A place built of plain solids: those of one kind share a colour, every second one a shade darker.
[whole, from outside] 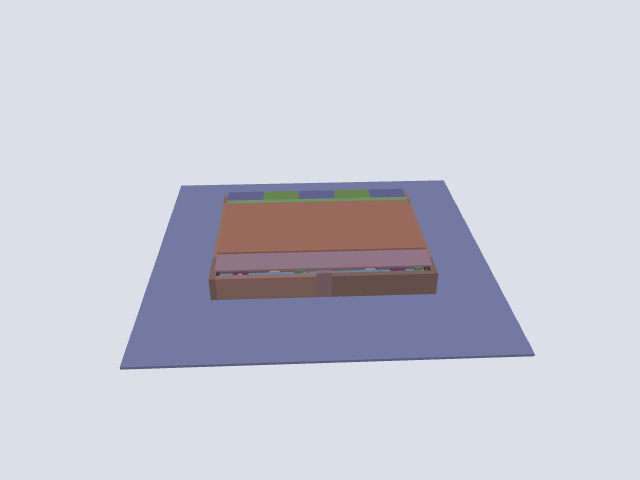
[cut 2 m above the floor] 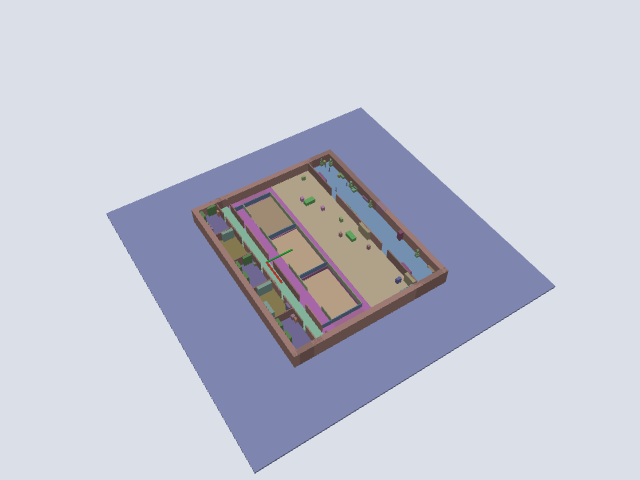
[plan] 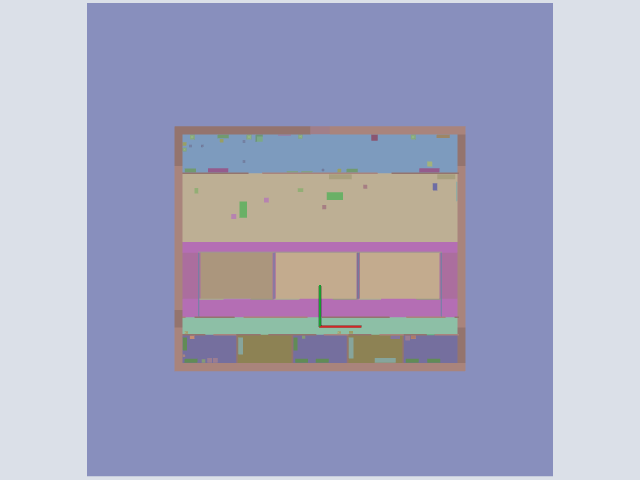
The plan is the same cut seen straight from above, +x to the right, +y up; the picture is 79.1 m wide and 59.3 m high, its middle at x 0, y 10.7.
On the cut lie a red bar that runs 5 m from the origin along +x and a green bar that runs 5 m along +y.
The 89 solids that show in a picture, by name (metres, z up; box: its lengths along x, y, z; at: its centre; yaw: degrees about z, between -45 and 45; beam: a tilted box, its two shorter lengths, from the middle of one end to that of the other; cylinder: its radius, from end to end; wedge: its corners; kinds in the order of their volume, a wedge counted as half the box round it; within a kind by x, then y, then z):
{
 "ground_under_all_1": {"box": [57.55, 58.47, 0.4], "at": [0.0, 10.73, -0.75]},
 "wall_1": {"box": [1.0, 5.4, 3.95], "at": [-17.48, -2.8, 1.38]},
 "wall_2": {"box": [1.0, 3.95, 3.95], "at": [-17.48, 0.07, 1.38]},
 "wall_3": {"box": [1.0, 19.59, 3.95], "at": [-17.48, 10.04, 1.38]},
 "wall_4": {"box": [1.0, 6.7, 3.95], "at": [-17.48, 21.39, 1.38]},
 "wall_5": {"box": [3.04, 0.2, 3.95], "at": [-15.66, -1.0, 1.38]},
 "wall_6": {"box": [3.04, 0.2, 3.95], "at": [-15.66, -1.0, 1.38]},
 "wall_7": {"box": [8.63, 1.0, 3.95], "at": [-13.66, -5.0, 1.38]},
 "wall_8": {"box": [4.99, 0.2, 3.95], "at": [-13.01, 1.15, 1.38]},
 "wall_9": {"box": [8.35, 0.2, 3.95], "at": [-13.0, 18.94, 1.38]},
 "wall_10": {"box": [3.04, 0.2, 3.95], "at": [-11.66, -1.0, 1.38]},
 "wall_11": {"box": [0.2, 3.8, 3.95], "at": [-10.24, -2.8, 1.38]},
 "wall_12": {"box": [16.78, 1.0, 3.95], "at": [-9.59, 24.24, 1.38]},
 "wall_13": {"box": [3.04, 0.2, 3.95], "at": [-8.83, -1.0, 1.38]},
 "wall_14": {"box": [8.63, 1.0, 3.95], "at": [-6.83, -5.0, 1.38]},
 "wall_15": {"box": [7.91, 0.2, 3.95], "at": [-5.51, 1.15, 1.38]},
 "wall_16": {"box": [3.04, 0.2, 3.95], "at": [-4.83, -1.0, 1.38]},
 "wall_17": {"box": [0.2, 3.8, 3.95], "at": [-3.42, -2.8, 1.38]},
 "wall_18": {"box": [3.04, 0.2, 3.95], "at": [-2.0, -1.0, 1.38]},
 "wall_19": {"box": [8.63, 1.0, 3.95], "at": [0.0, -5.0, 1.38]},
 "wall_20": {"box": [14.26, 0.2, 3.95], "at": [0.0, 18.94, 1.38]},
 "wall_21": {"box": [3.04, 0.2, 3.95], "at": [2.0, -1.0, 1.38]},
 "wall_22": {"box": [0.2, 3.8, 3.95], "at": [3.42, -2.8, 1.38]},
 "wall_23": {"box": [5.88, 0.2, 3.95], "at": [3.42, -1.0, 1.38]},
 "wall_24": {"box": [8.37, 0.2, 3.95], "at": [4.43, 1.15, 1.38]},
 "wall_25": {"box": [8.63, 1.0, 3.95], "at": [6.83, -5.0, 1.38]},
 "wall_26": {"box": [3.04, 0.2, 3.95], "at": [8.83, -1.0, 1.38]},
 "wall_27": {"box": [16.78, 1.0, 3.95], "at": [9.59, 24.24, 1.38]},
 "wall_28": {"box": [0.2, 3.8, 3.95], "at": [10.24, -2.8, 1.38]},
 "wall_29": {"box": [5.88, 0.2, 3.95], "at": [10.24, -1.0, 1.38]},
 "wall_30": {"box": [8.35, 0.2, 3.95], "at": [13.0, 18.94, 1.38]},
 "wall_31": {"box": [4.84, 0.2, 3.95], "at": [13.09, 1.15, 1.38]},
 "wall_32": {"box": [8.63, 1.0, 3.95], "at": [13.66, -5.0, 1.38]},
 "wall_33": {"box": [3.04, 0.2, 3.95], "at": [15.66, -1.0, 1.38]},
 "wall_34": {"box": [1.0, 5.4, 3.95], "at": [17.48, -2.8, 1.38]},
 "wall_35": {"box": [1.0, 3.95, 3.95], "at": [17.48, 0.07, 1.38]},
 "wall_36": {"box": [1.0, 19.59, 3.95], "at": [17.48, 10.04, 1.38]},
 "wall_37": {"box": [1.0, 6.7, 3.95], "at": [17.48, 21.39, 1.38]},
 "floor_yard_1": {"box": [34.15, 8.5, 1.28], "at": [0.0, 14.69, 0.04]},
 "floor_lobby_1": {"box": [34.15, 4.9, 1.28], "at": [0.0, 21.39, 0.04]},
 "ceil_hall_1": {"box": [34.15, 17.79, 0.3], "at": [0.0, 10.04, 4.53]},
 "floor_walkway_1": {"box": [34.15, 2.3, 1.28], "at": [0.0, 2.3, 0.04]},
 "floor_walkway_2": {"box": [34.15, 1.3, 1.28], "at": [0.0, 9.79, 0.04]},
 "floor_plot_1": {"box": [8.9, 5.69, 1.28], "at": [-10.32, 6.29, 0.04]},
 "floor_plot_2": {"box": [10.0, 5.69, 1.02], "at": [-0.47, 6.29, -0.09]},
 "floor_plot_3": {"box": [9.85, 5.69, 0.6], "at": [9.85, 6.29, -0.3]},
 "floor_store_1": {"box": [6.83, 3.6, 1.28], "at": [-13.66, -2.8, 0.04]},
 "floor_store_2": {"box": [6.83, 3.6, 1.28], "at": [0.0, -2.8, 0.04]},
 "floor_store_3": {"box": [6.83, 3.6, 1.28], "at": [13.66, -2.8, 0.04]},
 "floor_back_corridor_1": {"box": [34.15, 2.15, 1.28], "at": [0.0, 0.07, 0.04]},
 "floor_office_1": {"box": [6.83, 3.6, 1.28], "at": [-6.83, -2.8, 0.04]},
 "floor_office_2": {"box": [6.83, 3.6, 1.28], "at": [6.83, -2.8, 0.04]},
 "ceil_lobby_1": {"box": [34.15, 4.9, 0.3], "at": [0.0, 21.39, 4.23]},
 "floor_baulk_1": {"box": [2.3, 5.69, 1.28], "at": [-15.93, 6.29, 0.04]},
 "floor_baulk_2": {"box": [0.4, 5.69, 1.28], "at": [-5.67, 6.29, 0.04]},
 "floor_baulk_3": {"box": [0.4, 5.69, 1.28], "at": [4.72, 6.29, 0.04]},
 "floor_baulk_4": {"box": [2.3, 5.69, 1.28], "at": [15.93, 6.29, 0.04]},
 "ceil_store_1": {"box": [6.83, 3.6, 0.3], "at": [-13.66, -2.8, 4.08]},
 "ceil_store_2": {"box": [6.83, 3.6, 0.3], "at": [0.0, -2.8, 4.08]},
 "ceil_store_3": {"box": [6.83, 3.6, 0.3], "at": [13.66, -2.8, 4.08]},
 "ceil_back_corridor_1": {"box": [34.15, 2.15, 0.3], "at": [0.0, 0.07, 4.08]},
 "ceil_office_1": {"box": [6.83, 3.6, 0.3], "at": [-6.83, -2.8, 4.08]},
 "ceil_office_2": {"box": [6.83, 3.6, 0.3], "at": [6.83, -2.8, 4.08]},
 "shelves_store_1": {"box": [0.5, 1.6, 2.0], "at": [-16.7, -2.15, 1.68]},
 "shelves_store_2": {"box": [1.6, 0.5, 2.0], "at": [-15.93, -4.22, 1.68]},
 "shelves_store_3": {"box": [0.5, 1.6, 2.0], "at": [-3.04, -2.15, 1.68]},
 "shelves_store_4": {"box": [1.6, 0.5, 2.0], "at": [-2.27, -4.22, 1.68]},
 "shelves_store_5": {"box": [1.6, 0.5, 2.0], "at": [0.28, -4.22, 1.68]},
 "shelves_store_6": {"box": [1.6, 0.5, 2.0], "at": [11.39, -4.22, 1.68]},
 "shelves_store_7": {"box": [1.6, 0.5, 2.0], "at": [14.04, -4.22, 1.68]},
 "door_leaf_1": {"box": [2.4, 0.97, 4.55], "at": [0.0, 24.25, 1.68]},
 "cabinets_office_1": {"box": [0.6, 2.1, 2.0], "at": [-9.81, -2.4, 1.68]},
 "cabinets_office_2": {"box": [0.6, 2.6, 2.0], "at": [3.85, -2.65, 1.68]},
 "cabinets_office_3": {"box": [2.6, 0.6, 2.0], "at": [8.06, -4.17, 1.68]},
 "rail_far_1": {"box": [30.07, 0.12, 2.33], "at": [0.0, 9.2, 0.56]},
 "rail_baulk_1": {"box": [0.12, 7.89, 2.33], "at": [-14.97, 5.2, 0.56]},
 "rail_baulk_2": {"box": [0.12, 5.69, 2.33], "at": [-5.67, 6.3, 0.56]},
 "rail_baulk_3": {"box": [0.12, 5.69, 2.33], "at": [4.72, 6.3, 0.56]},
 "rail_baulk_4": {"box": [0.12, 7.89, 2.33], "at": [14.97, 5.2, 0.56]},
 "cabinets_hall_1": {"box": [2.8, 0.6, 2.0], "at": [2.52, 18.51, 1.68]},
 "cabinets_hall_2": {"box": [2.25, 0.6, 2.0], "at": [15.6, 18.51, 1.68]},
 "lockers_lobby_1": {"box": [2.5, 0.5, 1.8], "at": [-12.57, 19.32, 1.58]},
 "lockers_lobby_2": {"box": [2.5, 0.5, 1.8], "at": [13.53, 19.32, 1.58]},
 "console_hall_1": {"box": [0.95, 2.0, 0.79], "at": [-9.48, 14.45, 1.07]},
 "console_hall_2": {"box": [2.0, 0.95, 0.79], "at": [1.83, 16.13, 1.07]},
 "rail_end_1": {"box": [3.09, 0.12, 2.33], "at": [3.12, 3.39, 0.56]},
 "rail_end_2": {"box": [2.74, 0.12, 2.33], "at": [6.15, 3.39, 0.56]},
 "rail_end_3": {"box": [3.04, 0.12, 2.33], "at": [13.4, 3.39, 0.56]},
 "drinks_machine_lobby_1": {"box": [0.8, 0.75, 1.85], "at": [6.72, 23.34, 1.6]}
}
